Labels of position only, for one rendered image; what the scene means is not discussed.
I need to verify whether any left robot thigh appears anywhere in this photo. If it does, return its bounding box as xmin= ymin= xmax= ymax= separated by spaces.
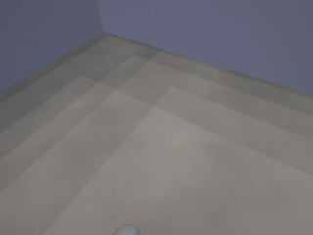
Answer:
xmin=112 ymin=224 xmax=144 ymax=235

